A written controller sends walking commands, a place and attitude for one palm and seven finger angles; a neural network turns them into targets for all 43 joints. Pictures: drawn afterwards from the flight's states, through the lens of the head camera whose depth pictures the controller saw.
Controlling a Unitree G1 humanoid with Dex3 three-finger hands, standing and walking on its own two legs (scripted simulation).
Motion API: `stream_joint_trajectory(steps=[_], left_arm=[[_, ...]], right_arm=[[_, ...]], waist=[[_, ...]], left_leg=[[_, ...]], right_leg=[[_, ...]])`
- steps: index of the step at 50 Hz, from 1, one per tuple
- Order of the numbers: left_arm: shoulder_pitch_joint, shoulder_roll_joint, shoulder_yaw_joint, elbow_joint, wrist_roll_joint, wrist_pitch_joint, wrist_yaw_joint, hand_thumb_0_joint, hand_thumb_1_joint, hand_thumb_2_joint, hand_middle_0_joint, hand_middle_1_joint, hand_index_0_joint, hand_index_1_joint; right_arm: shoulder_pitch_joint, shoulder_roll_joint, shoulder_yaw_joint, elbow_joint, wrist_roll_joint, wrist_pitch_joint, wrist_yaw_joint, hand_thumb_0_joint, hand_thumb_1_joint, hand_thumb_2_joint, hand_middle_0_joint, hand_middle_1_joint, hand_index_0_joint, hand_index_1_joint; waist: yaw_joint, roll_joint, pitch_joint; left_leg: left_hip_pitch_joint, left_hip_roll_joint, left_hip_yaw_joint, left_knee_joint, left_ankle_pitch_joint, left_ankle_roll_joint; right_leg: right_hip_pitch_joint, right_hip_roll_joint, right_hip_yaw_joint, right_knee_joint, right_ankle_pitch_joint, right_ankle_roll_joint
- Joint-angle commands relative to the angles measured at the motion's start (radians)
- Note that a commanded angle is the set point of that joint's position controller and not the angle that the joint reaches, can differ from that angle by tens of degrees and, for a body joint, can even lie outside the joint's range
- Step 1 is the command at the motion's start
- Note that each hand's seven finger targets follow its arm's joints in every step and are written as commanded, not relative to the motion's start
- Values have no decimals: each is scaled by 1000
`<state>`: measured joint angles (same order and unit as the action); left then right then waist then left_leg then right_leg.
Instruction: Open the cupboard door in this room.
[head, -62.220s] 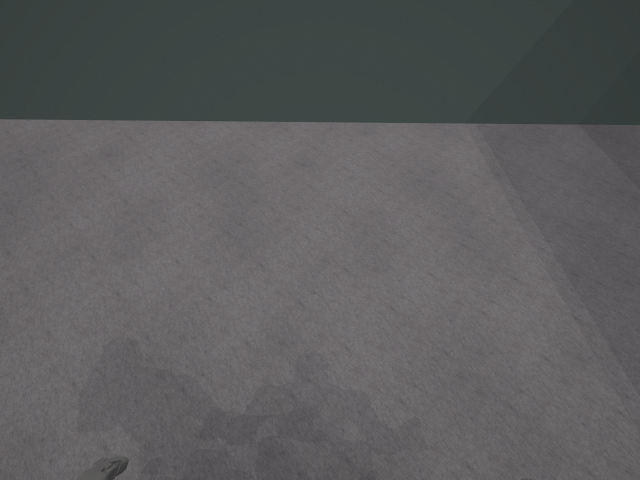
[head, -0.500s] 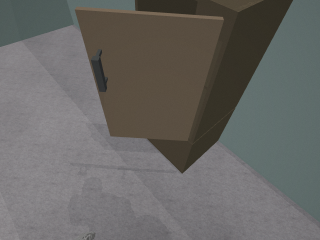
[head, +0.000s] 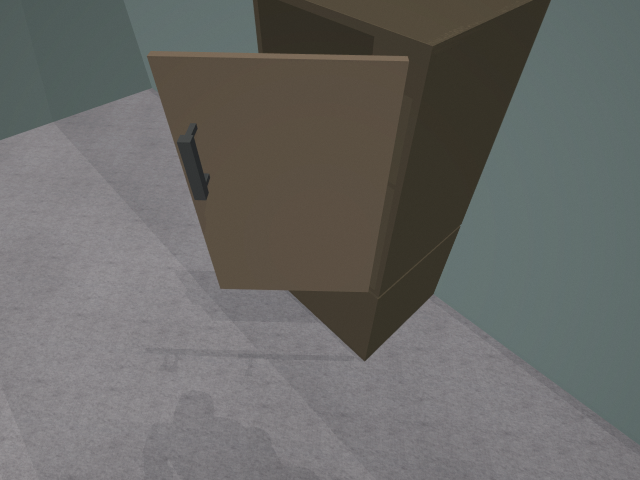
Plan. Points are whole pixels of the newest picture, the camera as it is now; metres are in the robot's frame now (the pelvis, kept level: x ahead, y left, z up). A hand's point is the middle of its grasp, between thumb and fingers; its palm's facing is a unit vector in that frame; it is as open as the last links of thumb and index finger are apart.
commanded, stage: come to a stop and stand still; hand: left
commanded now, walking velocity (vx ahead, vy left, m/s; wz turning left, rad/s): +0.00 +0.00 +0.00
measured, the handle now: (196, 162) +0.59 +0.25 +0.07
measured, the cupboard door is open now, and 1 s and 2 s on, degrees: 45 45 45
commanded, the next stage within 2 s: look again from close up in 0.44 s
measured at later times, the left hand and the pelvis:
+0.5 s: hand out of the picture +0.00 +0.14 -0.18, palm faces +0.04 -0.99 -0.16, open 7.4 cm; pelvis +0.01 -0.02 +0.00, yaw +0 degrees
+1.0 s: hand out of the picture +0.04 +0.20 -0.18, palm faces -0.01 -0.98 -0.21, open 7.4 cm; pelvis +0.01 +0.02 -0.01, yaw -1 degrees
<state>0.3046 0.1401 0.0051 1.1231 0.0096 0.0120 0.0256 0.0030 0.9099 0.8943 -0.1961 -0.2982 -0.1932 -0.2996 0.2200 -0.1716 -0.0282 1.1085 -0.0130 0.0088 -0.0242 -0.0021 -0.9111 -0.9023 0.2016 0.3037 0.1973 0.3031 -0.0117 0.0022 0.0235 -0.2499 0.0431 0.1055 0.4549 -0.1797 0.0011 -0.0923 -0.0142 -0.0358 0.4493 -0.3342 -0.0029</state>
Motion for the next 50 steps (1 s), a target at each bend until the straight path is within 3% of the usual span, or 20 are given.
stream_joint_trajectory(steps=[1,7,17,26,27,28,29,30,32,34,36,39,43,48,50], left_arm=[[15,104,15,-29,-3,-21,8,0,900,900,-200,-300,-200,-300],[40,94,14,-10,-7,-23,11,0,900,900,-200,-300,-200,-300],[70,72,15,4,-10,-28,17,0,900,900,-200,-300,-200,-300],[84,62,15,8,-7,-28,22,0,900,900,-200,-300,-200,-300],[154,87,7,11,20,-64,57,0,900,900,-200,-300,-200,-300],[90,127,14,-45,17,-73,51,0,900,900,-200,-300,-200,-300],[65,135,19,-57,15,-78,43,0,900,900,-200,-300,-200,-300],[56,127,14,-58,13,-77,41,0,900,900,-200,-300,-200,-300],[79,91,13,-73,8,-77,41,0,900,900,-200,-300,-200,-300],[95,87,10,-78,9,-66,41,0,900,900,-200,-300,-200,-300],[93,93,12,-87,8,-54,39,0,900,900,-200,-300,-200,-300],[87,97,7,-98,10,-41,35,0,900,900,-200,-300,-200,-300],[68,116,6,-114,8,-28,27,0,900,900,-200,-300,-200,-300],[58,141,7,-126,9,-23,20,0,900,900,-200,-300,-200,-300],[58,151,9,-130,9,-26,19,0,900,900,-200,-300,-200,-300]], right_arm=[[54,-72,-10,-4,0,-3,-3,0,-900,-900,200,300,200,300],[93,-51,-1,28,-3,-1,-7,0,-900,-900,200,300,200,300],[136,-37,2,53,-1,-12,-16,0,-900,-900,200,300,200,300],[122,-30,-2,51,1,-12,-20,0,-900,-900,200,300,200,300],[2,-60,5,-38,10,-38,-5,0,-900,-900,200,300,200,300],[81,-12,8,-66,1,-31,5,0,-900,-900,200,300,200,300],[67,-1,9,-61,-7,-27,8,0,-900,-900,200,300,200,300],[110,-17,9,-53,-3,-27,5,0,-900,-900,200,300,200,300],[131,-52,6,-68,-1,-39,1,0,-900,-900,200,300,200,300],[116,-60,8,-72,-2,-44,-3,0,-900,-900,200,300,200,300],[105,-78,8,-84,-2,-40,-5,0,-900,-900,200,300,200,300],[81,-87,10,-91,-2,-36,-6,0,-900,-900,200,300,200,300],[48,-106,7,-108,-3,-29,-1,0,-900,-900,200,300,200,300],[31,-131,3,-118,-5,-31,3,0,-900,-900,200,300,200,300],[29,-138,2,-117,-4,-35,3,0,-900,-900,200,300,200,300]], waist=[[-12,-36,105],[-4,-5,122],[5,-11,64],[6,-27,74],[46,0,60],[-31,5,26],[-13,33,27],[-32,-16,-6],[-20,-80,-62],[-5,-29,-50],[-2,-3,-23],[7,9,41],[13,0,88],[16,27,56],[17,24,18]], left_leg=[[108,65,-89,-67,26,3],[89,59,-85,-77,12,-4],[98,74,-88,-61,123,-2],[111,78,-84,-54,145,1],[53,71,-41,198,219,-12],[-17,38,-66,167,-67,7],[7,26,-47,117,-68,6],[24,34,-55,94,-26,11],[53,57,-91,99,181,29],[74,65,-80,100,276,33],[70,75,-93,88,291,38],[38,80,-108,50,240,44],[4,76,-126,-15,53,48],[22,84,-138,-59,-9,51],[42,85,-135,-52,32,53]], right_leg=[[-211,-107,100,-175,58,-36],[-191,-106,107,-194,17,-42],[-99,-103,76,-157,198,-40],[-99,-101,71,-143,263,-34],[-146,-154,167,-138,767,13],[-76,-180,143,-74,748,-35],[-75,-186,136,-48,785,-56],[-69,-143,102,-28,640,-59],[-52,-90,77,15,583,-48],[-64,-82,68,27,549,-42],[-94,-70,64,27,409,-40],[-127,-57,67,8,260,-36],[-170,-53,70,-19,88,-30],[-169,-53,64,-18,57,-25],[-148,-56,67,-18,88,-24]])
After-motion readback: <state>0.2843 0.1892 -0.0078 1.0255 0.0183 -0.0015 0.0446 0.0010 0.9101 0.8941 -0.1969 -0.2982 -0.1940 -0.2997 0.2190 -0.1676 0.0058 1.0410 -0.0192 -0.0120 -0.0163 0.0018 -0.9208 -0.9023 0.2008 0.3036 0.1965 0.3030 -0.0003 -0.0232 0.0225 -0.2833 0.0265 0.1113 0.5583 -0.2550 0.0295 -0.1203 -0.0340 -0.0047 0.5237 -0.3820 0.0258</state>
